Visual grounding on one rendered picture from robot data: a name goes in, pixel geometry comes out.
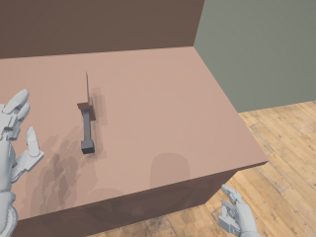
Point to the left robot forearm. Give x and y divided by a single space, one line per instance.
8 214

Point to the tap lever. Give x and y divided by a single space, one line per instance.
87 145

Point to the robot right hand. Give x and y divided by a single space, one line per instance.
240 218

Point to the robot left hand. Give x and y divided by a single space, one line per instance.
11 116

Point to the counter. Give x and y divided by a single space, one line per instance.
166 136

